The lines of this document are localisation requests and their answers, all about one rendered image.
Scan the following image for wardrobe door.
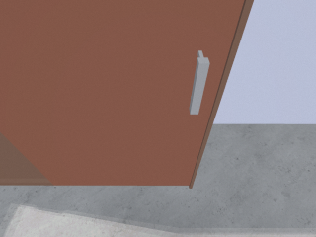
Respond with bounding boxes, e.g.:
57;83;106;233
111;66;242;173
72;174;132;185
0;132;46;179
0;0;245;186

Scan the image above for handle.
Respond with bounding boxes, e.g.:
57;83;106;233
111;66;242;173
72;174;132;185
189;50;210;115

